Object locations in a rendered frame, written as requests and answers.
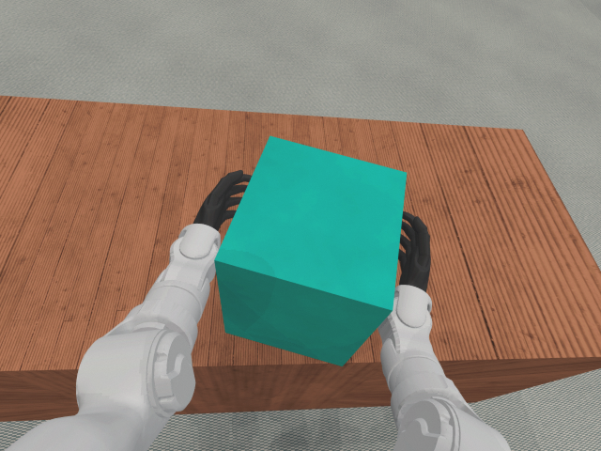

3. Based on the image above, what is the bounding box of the pedestal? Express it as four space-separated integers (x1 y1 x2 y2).
0 96 601 422

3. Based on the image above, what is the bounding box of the robot right upper arm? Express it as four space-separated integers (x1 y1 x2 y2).
393 398 511 451

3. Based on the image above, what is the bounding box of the robot left upper arm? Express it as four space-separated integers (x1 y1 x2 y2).
5 329 195 451

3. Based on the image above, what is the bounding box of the right robot forearm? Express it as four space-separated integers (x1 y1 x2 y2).
378 285 485 430

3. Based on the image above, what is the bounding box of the left robot forearm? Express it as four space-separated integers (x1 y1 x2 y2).
76 224 221 407

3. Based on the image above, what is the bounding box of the carton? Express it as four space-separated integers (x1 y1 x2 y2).
214 136 407 366

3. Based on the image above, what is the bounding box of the right robot hand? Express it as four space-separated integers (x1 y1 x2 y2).
398 211 431 292

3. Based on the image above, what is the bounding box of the left robot hand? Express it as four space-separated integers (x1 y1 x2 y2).
193 170 252 231

